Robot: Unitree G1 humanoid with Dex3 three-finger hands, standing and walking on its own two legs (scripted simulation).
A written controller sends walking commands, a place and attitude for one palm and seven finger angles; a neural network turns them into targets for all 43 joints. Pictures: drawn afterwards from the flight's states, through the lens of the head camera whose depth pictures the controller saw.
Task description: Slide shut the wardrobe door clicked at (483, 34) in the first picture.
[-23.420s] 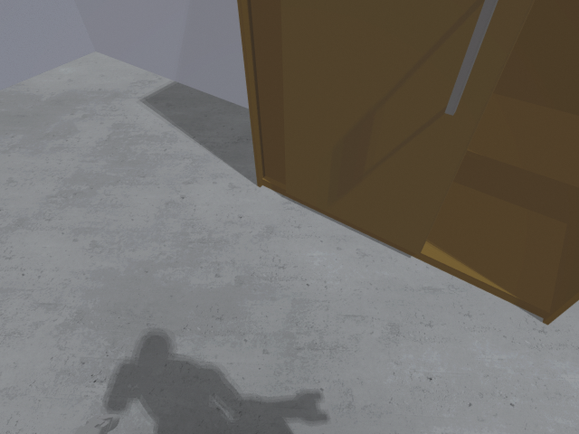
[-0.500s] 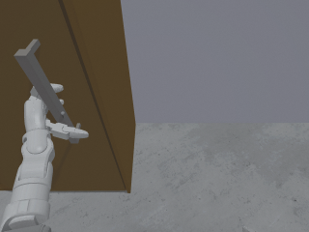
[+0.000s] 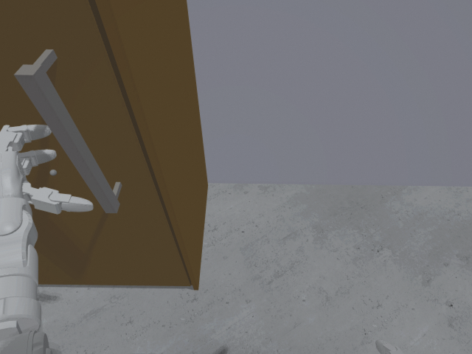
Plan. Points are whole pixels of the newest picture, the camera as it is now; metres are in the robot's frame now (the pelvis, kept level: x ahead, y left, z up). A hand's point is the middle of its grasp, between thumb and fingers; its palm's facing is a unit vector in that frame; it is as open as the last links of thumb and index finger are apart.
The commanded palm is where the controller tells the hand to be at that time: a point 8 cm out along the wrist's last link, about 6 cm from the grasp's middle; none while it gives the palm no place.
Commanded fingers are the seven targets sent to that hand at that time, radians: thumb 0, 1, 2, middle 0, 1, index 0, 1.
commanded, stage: slip the hand off the handle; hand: left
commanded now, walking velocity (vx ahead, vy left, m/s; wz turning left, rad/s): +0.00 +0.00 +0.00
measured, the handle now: (86, 147) +0.41 +0.28 +0.12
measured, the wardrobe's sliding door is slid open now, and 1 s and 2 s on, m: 0.00 0.00 0.00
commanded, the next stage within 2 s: draw the hand back to the body in 0.84 s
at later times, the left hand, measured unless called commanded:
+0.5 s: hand (28, 199) +0.31 +0.35 +0.10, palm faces +0.43 -0.86 -0.27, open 14.6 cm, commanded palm +0.25 +0.38 +0.12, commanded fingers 0.00 -0.55 0.20 -0.25 -1.15 -0.25 -1.15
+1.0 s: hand (1, 242) +0.24 +0.34 +0.11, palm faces +0.44 -0.87 -0.24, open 14.6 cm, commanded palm +0.19 +0.37 +0.13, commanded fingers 0.00 -0.55 0.20 -0.25 -1.15 -0.25 -1.15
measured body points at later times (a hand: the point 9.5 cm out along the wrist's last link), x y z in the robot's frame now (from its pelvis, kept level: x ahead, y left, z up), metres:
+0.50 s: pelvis +0.00 +0.02 +0.00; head +0.02 +0.02 +0.44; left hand +0.28 +0.39 +0.12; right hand +0.10 -0.25 -0.11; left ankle +0.04 +0.12 -0.72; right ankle -0.05 -0.09 -0.72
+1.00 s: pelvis -0.02 +0.02 +0.00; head -0.01 +0.02 +0.45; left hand +0.21 +0.38 +0.13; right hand +0.17 -0.21 -0.08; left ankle +0.04 +0.12 -0.72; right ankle -0.05 -0.09 -0.72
